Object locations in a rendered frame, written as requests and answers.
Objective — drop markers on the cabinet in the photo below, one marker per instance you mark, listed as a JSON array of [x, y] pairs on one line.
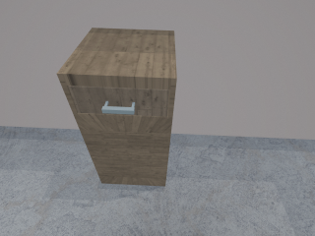
[[125, 149]]

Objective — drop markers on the handle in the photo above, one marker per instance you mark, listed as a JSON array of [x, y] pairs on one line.
[[118, 109]]

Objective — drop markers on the drawer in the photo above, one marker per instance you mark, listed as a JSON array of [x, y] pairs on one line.
[[148, 101]]

